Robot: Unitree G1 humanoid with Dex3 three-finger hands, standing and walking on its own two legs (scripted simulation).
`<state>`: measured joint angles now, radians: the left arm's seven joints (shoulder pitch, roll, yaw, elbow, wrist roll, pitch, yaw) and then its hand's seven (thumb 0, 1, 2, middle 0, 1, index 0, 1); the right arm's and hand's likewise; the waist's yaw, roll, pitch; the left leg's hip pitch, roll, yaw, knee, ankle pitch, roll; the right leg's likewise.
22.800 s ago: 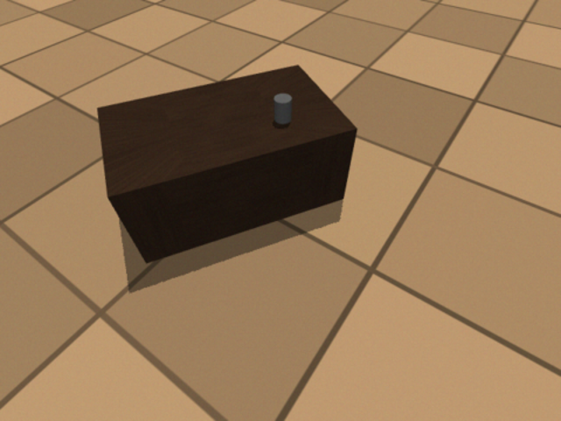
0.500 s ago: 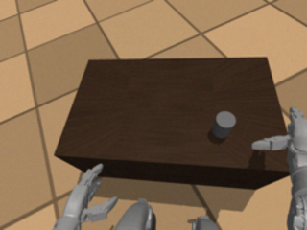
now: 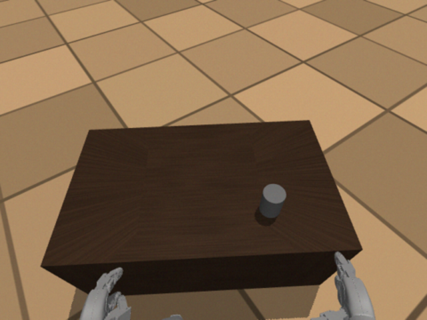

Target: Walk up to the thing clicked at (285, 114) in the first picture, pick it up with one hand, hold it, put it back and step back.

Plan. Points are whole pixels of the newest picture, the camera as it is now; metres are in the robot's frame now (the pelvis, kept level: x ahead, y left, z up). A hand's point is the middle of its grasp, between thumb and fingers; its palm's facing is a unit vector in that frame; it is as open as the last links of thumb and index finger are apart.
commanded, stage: home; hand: right
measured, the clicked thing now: (272, 201) +0.50 -0.17 -0.26
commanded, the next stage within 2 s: stand in 1.92 s
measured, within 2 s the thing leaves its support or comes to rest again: neither
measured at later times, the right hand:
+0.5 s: hand out of the picture +0.14 -0.19 -0.08, palm faces +0.03 +0.95 -0.31, open 17.5 cm
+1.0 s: hand out of the picture +0.04 -0.24 -0.10, palm faces +0.01 +0.91 -0.41, open 17.5 cm
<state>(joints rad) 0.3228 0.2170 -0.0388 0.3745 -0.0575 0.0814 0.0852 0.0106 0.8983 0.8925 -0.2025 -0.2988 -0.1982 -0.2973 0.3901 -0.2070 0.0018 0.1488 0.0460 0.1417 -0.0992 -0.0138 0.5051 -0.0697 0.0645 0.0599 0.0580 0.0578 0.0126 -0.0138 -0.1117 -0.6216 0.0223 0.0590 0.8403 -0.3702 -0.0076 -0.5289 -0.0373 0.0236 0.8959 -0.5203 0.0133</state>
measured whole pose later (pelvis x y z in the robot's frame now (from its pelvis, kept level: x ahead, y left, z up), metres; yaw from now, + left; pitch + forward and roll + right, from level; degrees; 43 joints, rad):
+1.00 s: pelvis +0.00 +0.01 +0.05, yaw -2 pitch -2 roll -1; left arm 0.22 0.33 0.00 1.02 0.03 0.04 0.02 0.01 0.91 0.90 -0.20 -0.31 -0.20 -0.31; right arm 0.22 -0.31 0.01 1.03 -0.02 0.00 -0.03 -0.01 0.54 -0.04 0.06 0.05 0.05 0.05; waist -0.01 -0.07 0.02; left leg -0.22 0.06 0.07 0.46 -0.21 -0.01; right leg -0.08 0.00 0.03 0.40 -0.27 0.02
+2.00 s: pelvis +0.01 +0.03 +0.05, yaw -1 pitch -2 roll +0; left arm 0.14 0.34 0.00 1.11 0.02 0.02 0.01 0.00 0.91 0.90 -0.20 -0.30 -0.20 -0.30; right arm 0.10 -0.32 0.00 1.14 -0.01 0.00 -0.01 -0.01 0.51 -0.06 0.07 0.06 0.06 0.05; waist -0.01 -0.05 0.03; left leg -0.16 0.00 0.08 0.36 -0.17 0.03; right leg -0.02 -0.05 0.03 0.28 -0.23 0.06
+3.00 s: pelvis +0.01 +0.03 +0.05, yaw +0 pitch -2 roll +0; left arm 0.16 0.35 0.00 1.10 0.02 0.01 0.00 0.01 0.91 0.89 -0.20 -0.30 -0.20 -0.30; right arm 0.11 -0.34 0.00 1.13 -0.01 -0.01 0.00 0.00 -0.90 -0.89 0.21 0.30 0.20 0.30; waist -0.01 -0.03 0.04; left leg -0.16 -0.01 0.05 0.36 -0.17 0.03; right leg -0.01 -0.05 0.00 0.27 -0.24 0.05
